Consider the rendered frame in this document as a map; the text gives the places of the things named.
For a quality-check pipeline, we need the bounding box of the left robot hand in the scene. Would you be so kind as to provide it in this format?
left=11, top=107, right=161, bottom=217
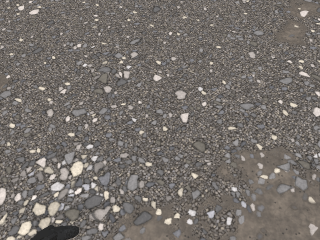
left=30, top=225, right=79, bottom=240

